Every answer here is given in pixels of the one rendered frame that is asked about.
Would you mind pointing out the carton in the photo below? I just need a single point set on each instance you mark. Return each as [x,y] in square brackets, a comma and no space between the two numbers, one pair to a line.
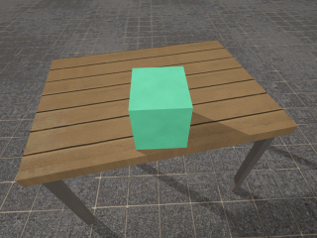
[160,107]

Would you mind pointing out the table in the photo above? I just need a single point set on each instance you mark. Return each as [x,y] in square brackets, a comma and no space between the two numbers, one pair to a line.
[83,126]

